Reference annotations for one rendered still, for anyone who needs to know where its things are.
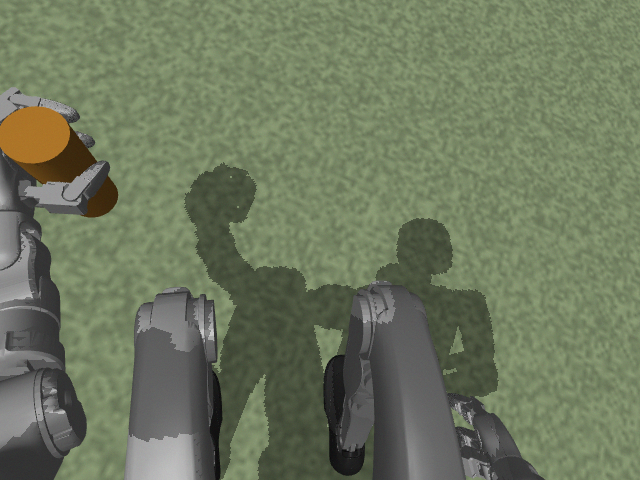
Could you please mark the left robot arm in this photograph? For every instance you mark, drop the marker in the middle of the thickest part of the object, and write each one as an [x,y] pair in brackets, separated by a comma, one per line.
[41,418]

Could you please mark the right robot arm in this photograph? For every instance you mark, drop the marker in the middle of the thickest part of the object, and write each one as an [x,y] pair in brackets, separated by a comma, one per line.
[513,468]

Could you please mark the can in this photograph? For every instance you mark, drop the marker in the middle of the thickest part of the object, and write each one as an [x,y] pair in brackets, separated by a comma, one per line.
[42,142]

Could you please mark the right robot foot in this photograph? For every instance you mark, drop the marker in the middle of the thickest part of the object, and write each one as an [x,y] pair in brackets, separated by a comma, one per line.
[344,462]

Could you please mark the right robot hand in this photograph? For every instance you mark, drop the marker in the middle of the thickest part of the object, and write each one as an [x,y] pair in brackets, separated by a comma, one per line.
[489,442]

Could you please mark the left robot hand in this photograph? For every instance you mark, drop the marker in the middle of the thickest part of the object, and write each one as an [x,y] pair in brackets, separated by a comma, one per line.
[18,189]

